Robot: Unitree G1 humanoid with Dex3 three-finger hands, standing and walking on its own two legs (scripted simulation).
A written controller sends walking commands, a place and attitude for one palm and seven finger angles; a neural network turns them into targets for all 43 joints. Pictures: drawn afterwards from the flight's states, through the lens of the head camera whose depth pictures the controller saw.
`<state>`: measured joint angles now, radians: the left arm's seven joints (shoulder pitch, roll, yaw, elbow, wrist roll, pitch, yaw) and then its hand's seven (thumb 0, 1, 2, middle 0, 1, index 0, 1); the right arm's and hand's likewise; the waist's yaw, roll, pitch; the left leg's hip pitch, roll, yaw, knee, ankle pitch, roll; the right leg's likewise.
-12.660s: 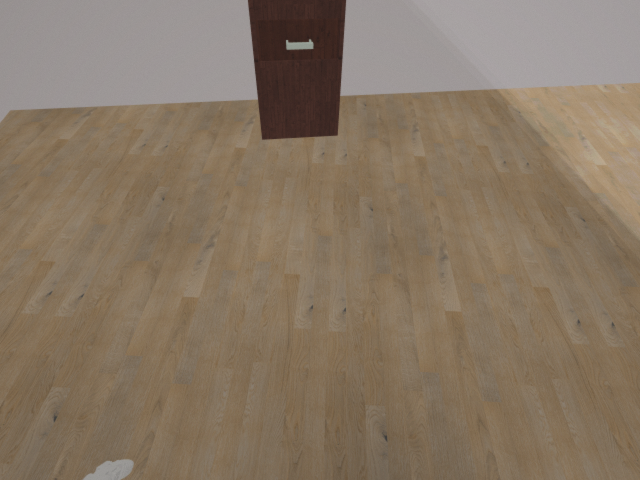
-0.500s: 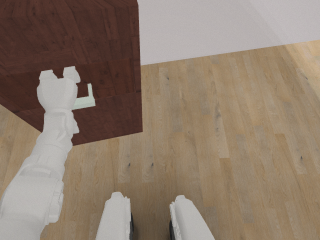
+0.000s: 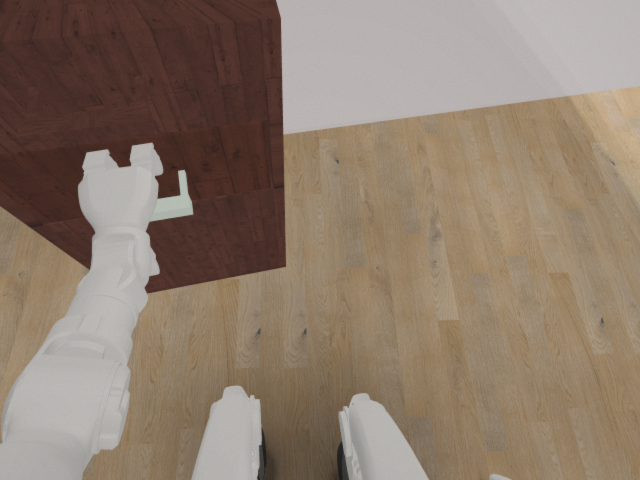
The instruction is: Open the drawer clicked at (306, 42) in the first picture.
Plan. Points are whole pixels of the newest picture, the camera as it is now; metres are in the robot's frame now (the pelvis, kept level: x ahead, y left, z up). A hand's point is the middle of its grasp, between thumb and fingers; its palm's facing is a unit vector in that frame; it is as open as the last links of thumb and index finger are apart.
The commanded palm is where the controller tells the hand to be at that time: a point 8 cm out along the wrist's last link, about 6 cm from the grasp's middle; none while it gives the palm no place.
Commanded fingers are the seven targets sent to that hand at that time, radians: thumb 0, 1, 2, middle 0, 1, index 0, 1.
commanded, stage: move the hooked fingers above the handle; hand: left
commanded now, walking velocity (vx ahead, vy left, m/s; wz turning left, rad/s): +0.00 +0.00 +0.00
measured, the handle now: (147, 197) +0.52 +0.24 -0.10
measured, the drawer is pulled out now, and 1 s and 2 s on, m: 0.00 0.00 0.00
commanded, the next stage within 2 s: none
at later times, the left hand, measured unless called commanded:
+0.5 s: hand (144, 208) +0.48 +0.22 -0.05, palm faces -0.06 -0.02 -1.00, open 13.8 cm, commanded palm +0.46 +0.21 +0.01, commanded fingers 0.00 -0.50 0.30 -0.30 -1.20 -0.30 -1.20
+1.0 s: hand (144, 212) +0.47 +0.22 -0.05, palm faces -0.10 -0.05 -0.99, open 13.8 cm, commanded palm +0.46 +0.21 +0.01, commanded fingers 0.00 -0.50 0.30 -0.30 -1.20 -0.30 -1.20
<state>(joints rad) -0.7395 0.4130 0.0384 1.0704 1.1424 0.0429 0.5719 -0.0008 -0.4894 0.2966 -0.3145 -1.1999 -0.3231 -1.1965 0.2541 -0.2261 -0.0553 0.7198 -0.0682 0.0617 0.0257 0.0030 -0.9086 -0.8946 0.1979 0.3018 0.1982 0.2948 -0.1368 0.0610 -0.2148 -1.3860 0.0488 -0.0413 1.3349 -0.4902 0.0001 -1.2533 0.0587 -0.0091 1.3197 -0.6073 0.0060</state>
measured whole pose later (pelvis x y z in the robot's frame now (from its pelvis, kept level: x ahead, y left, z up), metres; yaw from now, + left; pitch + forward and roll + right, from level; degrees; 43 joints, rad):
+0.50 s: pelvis +0.00 +0.00 +0.00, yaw -1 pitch +31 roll -3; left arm -0.78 0.41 0.03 1.13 1.13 0.09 0.55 0.00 -0.49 0.30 -0.32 -1.23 -0.32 -1.20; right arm 0.28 -0.23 -0.04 0.72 -0.06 0.07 0.03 0.00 -0.91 -0.89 0.20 0.30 0.20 0.29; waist -0.15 0.07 -0.22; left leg -1.37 0.05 -0.03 1.32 -0.49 0.01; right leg -1.25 0.06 0.01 1.31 -0.60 0.01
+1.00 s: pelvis +0.00 +0.00 +0.01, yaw +0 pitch +30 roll -3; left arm -0.78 0.40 0.01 1.14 1.09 0.12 0.50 0.00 -0.49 0.30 -0.31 -1.20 -0.32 -1.20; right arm 0.27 -0.22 -0.03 0.71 -0.05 0.06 0.02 0.00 -0.91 -0.89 0.20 0.30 0.20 0.29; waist -0.15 0.07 -0.22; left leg -1.34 0.05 -0.03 1.29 -0.47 0.00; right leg -1.22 0.06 0.00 1.28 -0.58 0.01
